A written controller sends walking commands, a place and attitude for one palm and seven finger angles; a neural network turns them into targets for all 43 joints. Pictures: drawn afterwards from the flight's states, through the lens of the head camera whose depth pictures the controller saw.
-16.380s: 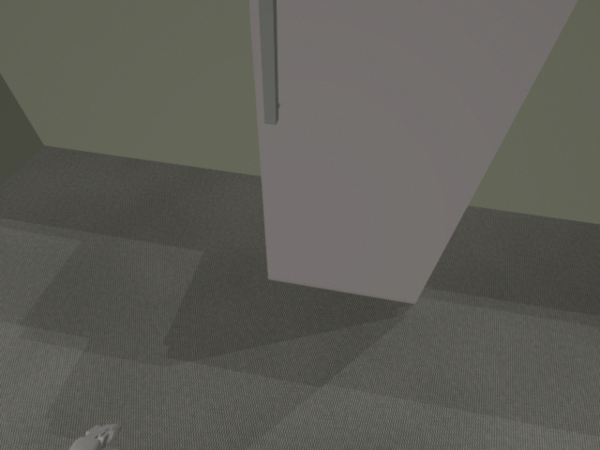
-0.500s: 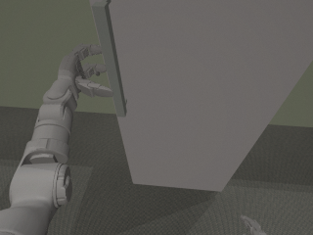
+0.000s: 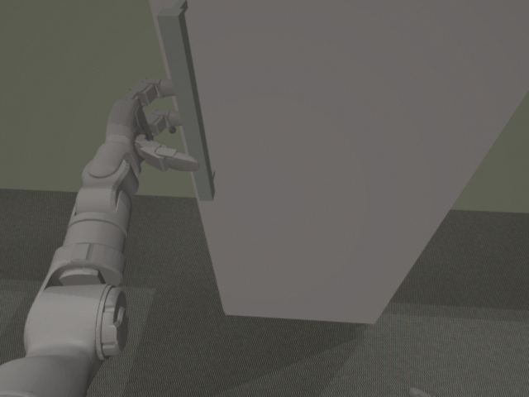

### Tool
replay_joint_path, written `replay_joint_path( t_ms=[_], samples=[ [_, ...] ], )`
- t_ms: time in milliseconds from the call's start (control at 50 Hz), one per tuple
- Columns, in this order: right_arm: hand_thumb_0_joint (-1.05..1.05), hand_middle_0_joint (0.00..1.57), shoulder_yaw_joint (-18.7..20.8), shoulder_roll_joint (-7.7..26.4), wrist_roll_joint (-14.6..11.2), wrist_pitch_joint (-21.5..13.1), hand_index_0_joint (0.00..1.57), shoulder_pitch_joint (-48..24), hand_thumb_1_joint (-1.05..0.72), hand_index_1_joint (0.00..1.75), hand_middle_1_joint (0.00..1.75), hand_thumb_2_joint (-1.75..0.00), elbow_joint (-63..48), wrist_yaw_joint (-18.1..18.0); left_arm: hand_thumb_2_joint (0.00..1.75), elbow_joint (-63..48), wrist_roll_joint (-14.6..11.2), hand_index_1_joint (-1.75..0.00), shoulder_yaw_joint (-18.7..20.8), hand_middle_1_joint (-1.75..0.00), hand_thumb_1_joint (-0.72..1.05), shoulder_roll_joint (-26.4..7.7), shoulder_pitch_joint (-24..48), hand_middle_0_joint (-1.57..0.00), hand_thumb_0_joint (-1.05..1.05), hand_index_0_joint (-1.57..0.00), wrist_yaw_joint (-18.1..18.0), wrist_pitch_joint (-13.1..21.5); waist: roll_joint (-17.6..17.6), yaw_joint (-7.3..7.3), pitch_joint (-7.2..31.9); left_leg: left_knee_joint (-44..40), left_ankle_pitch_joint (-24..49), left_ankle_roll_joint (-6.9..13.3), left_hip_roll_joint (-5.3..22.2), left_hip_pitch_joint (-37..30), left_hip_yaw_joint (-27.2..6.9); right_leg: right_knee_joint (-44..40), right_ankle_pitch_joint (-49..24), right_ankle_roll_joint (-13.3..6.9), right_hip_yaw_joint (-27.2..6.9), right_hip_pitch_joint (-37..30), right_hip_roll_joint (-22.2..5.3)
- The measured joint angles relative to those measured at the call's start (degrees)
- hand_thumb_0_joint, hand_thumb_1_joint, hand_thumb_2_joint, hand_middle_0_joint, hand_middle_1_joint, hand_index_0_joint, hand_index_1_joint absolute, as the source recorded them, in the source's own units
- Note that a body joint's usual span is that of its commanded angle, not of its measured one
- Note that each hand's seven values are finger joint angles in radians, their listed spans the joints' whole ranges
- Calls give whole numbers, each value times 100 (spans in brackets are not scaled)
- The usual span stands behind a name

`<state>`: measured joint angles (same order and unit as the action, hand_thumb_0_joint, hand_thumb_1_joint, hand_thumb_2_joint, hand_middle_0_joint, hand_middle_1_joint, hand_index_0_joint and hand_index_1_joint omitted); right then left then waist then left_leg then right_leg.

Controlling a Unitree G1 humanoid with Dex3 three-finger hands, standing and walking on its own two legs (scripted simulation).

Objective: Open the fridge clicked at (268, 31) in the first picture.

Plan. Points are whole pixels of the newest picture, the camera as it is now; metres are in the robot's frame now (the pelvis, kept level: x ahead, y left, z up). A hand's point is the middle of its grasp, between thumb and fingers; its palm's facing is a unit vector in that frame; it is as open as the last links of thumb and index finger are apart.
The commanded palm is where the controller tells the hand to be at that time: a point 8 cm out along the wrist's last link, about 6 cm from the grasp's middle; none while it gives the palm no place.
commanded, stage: slide the fingers in behind the handle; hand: left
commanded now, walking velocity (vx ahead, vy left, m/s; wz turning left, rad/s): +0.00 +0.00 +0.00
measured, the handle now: (196, 117) +0.49 +0.12 +0.19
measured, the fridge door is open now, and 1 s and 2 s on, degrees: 0 0 0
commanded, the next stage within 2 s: grip the handle and tug to test in 1.46 s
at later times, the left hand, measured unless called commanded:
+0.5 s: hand (190, 133) +0.43 +0.11 +0.20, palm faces -0.06 -1.00 +0.00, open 14.0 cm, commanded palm +0.41 +0.17 +0.20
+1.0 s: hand (205, 132) +0.44 +0.09 +0.20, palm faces -0.05 -1.00 +0.00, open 14.0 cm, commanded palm +0.41 +0.15 +0.20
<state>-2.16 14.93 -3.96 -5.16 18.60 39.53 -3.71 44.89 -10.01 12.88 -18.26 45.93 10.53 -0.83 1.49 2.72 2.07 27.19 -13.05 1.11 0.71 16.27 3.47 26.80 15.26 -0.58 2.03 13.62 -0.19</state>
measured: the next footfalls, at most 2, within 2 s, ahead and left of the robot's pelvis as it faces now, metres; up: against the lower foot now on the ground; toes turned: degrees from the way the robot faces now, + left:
none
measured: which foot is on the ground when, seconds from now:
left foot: down 0.00-1.00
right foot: down 0.00-1.00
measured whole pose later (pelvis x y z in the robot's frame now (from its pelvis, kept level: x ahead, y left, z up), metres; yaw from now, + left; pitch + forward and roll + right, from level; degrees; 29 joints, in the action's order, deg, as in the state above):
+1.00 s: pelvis +0.00 -0.02 +0.00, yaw +1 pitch +1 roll +0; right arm -1.7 14.6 -3.5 -1.7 15.1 38.8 -3.9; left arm 36.6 -9.4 8.8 -12.4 43.7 4.4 -7.1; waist 1.9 1.7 1.5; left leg 24.9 -12.2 -0.1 1.4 13.6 2.4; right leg 25.3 15.2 -1.8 3.0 11.1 0.6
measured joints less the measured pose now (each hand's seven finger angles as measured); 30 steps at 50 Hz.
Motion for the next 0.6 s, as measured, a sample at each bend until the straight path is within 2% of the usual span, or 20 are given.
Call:
replay_joint_path(
  t_ms=[160, 320, 460, 600],
  samples=[
    [1, 20, -9, -35, -7, 84, 21, -250, -91, 30, 29, -90, -155, 23, 30, -683, -4, -120, -92, -120, -50, 221, -368, -30, -1, -30, -144, -333, 22, -111, 10, -70, 18, -2, -3, -143, 8, -51, -9, 0, -9, -132, 0],
    [1, 20, -38, -55, -16, 169, 21, -491, -91, 30, 29, -90, -205, -26, 30, -807, 21, -120, -349, -120, -50, 286, -250, -30, -1, -30, -295, -623, 3, -181, -48, -69, 52, -32, -8, -161, -106, -77, -14, -30, 104, -204, 2],
    [1, 20, -62, -63, 16, 249, 21, -539, -91, 30, 29, -90, -165, -28, 30, -743, -41, -120, -394, -120, -50, 443, -150, -30, -1, -30, -340, -643, 33, -160, -42, -119, 88, -49, -11, -164, -130, -83, -17, -48, 126, -194, 2],
    [1, 20, -37, -93, 36, 291, 21, -400, -91, 30, 29, -90, -153, -3, 30, -732, 57, -120, -405, -120, -50, 489, -146, -30, -1, -30, -510, -578, 38, -98, -63, -155, 89, -80, 22, -186, -100, -81, -11, -80, 93, -181, 34]
  ],
)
